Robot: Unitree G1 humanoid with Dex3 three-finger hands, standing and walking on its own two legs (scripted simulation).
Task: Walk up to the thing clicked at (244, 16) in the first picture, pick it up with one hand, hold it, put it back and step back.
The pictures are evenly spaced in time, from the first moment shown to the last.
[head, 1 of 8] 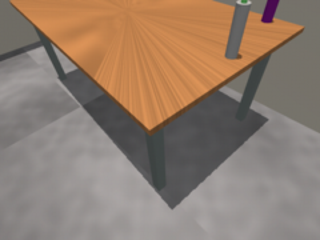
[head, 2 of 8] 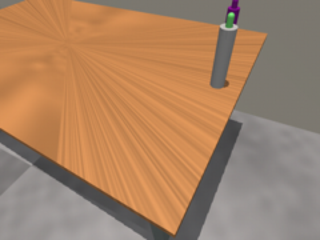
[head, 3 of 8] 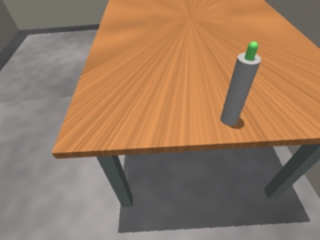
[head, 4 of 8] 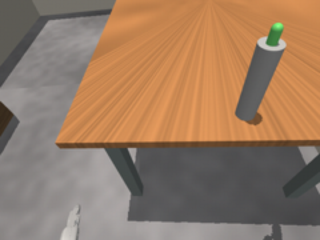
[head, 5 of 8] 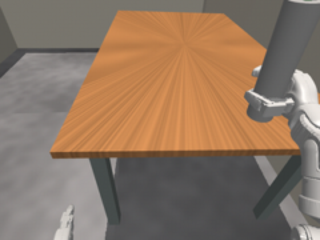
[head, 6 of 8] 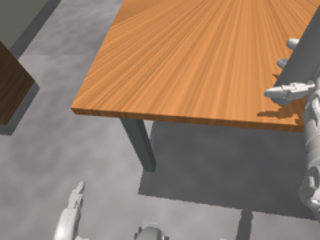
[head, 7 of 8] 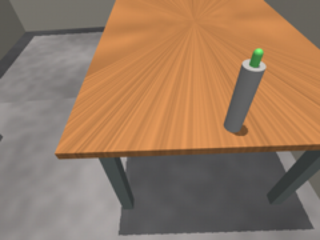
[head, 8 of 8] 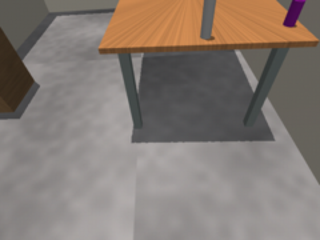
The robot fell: no
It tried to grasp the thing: yes
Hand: right
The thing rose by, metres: 0.23
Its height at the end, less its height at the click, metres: +0.00
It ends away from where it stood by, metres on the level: 0.01
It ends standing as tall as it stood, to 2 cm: yes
